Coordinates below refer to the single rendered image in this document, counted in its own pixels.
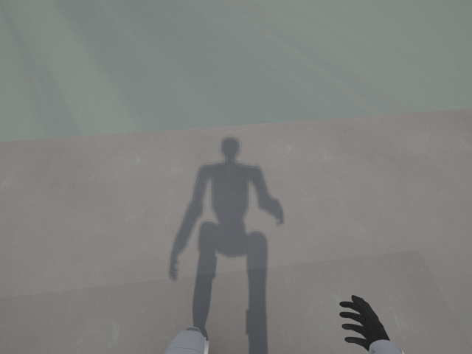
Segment robot left shin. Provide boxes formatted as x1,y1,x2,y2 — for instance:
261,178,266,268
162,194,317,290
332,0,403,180
186,327,201,333

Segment robot right hand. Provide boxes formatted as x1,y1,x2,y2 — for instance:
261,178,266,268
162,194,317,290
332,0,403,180
339,295,390,352

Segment left robot thigh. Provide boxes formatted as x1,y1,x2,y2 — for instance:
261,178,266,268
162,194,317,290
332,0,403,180
163,330,209,354

